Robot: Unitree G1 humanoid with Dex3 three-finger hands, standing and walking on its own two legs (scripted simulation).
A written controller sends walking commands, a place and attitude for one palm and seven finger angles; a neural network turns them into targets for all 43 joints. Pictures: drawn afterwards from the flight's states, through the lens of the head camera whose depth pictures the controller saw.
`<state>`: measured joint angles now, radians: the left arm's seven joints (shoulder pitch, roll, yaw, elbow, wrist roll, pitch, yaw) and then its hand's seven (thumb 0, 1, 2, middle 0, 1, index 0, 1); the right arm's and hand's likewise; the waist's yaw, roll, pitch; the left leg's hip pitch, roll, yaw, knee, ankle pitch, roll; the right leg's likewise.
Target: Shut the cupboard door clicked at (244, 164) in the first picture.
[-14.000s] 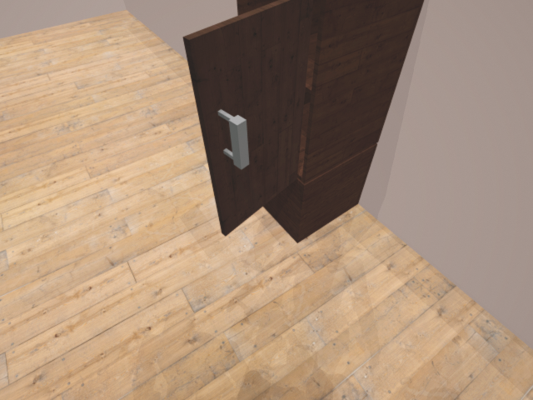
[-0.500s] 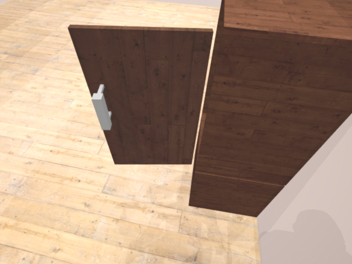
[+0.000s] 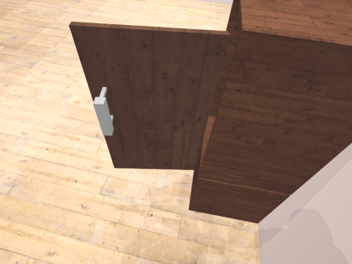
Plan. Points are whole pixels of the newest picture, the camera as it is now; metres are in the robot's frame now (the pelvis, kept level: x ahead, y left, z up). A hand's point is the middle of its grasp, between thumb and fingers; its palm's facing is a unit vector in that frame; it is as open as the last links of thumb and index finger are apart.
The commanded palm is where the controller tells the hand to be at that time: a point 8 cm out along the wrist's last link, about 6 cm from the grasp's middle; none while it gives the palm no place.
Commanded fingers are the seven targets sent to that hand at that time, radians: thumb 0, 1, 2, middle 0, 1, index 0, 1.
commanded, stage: come to a stop and stand still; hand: left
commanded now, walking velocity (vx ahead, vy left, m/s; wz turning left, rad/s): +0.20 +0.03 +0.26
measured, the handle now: (106, 111) +0.48 +0.23 +0.04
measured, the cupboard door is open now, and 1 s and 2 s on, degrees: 100 100 100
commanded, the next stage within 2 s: look again from close up in 1.18 s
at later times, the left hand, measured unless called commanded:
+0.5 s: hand out of the picture +0.08 +0.18 -0.17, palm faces +0.08 -0.97 -0.21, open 7.3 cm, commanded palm none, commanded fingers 0.00 0.90 0.90 -0.20 -0.30 -0.20 -0.30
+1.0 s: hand out of the picture +0.01 +0.19 -0.16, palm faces +0.05 -0.98 -0.20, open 7.4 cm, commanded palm none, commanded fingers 0.00 0.90 0.90 -0.20 -0.30 -0.20 -0.30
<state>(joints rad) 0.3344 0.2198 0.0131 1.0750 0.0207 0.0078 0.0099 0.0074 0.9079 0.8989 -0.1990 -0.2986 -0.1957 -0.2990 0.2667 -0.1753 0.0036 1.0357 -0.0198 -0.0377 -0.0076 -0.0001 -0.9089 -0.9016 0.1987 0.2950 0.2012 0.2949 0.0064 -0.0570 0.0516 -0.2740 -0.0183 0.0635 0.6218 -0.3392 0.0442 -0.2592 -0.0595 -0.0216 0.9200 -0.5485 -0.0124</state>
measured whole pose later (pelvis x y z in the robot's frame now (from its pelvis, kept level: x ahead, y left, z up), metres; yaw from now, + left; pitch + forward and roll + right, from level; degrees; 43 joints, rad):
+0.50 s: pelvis +0.04 +0.00 +0.00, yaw +3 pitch -1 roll +1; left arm 0.21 0.19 0.03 0.99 0.02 0.01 0.03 0.00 0.92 0.90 -0.20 -0.30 -0.20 -0.30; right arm 0.20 -0.17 -0.03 1.04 -0.01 0.01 -0.02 0.01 -0.93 -0.90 0.20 0.29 0.20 0.29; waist 0.01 -0.03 0.07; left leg -0.26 0.03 0.08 0.55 -0.23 -0.01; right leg -0.28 -0.05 -0.10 0.61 -0.31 -0.01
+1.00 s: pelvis +0.02 +0.02 +0.01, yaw +2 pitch -3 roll +0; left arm 0.32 0.16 -0.02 1.06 0.02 0.00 0.03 0.01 0.91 0.90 -0.20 -0.30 -0.20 -0.30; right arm 0.26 -0.18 -0.01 1.01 -0.01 0.01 -0.01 0.00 -0.92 -0.90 0.20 0.29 0.20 0.29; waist 0.00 0.01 0.03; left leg -0.24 0.01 0.10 0.52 -0.24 0.03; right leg -0.21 -0.06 -0.07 0.53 -0.27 0.01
